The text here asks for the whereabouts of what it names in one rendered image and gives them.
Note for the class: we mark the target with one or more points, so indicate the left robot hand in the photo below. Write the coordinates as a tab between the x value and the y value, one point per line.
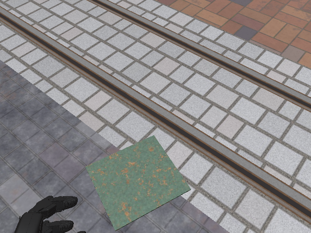
33	220

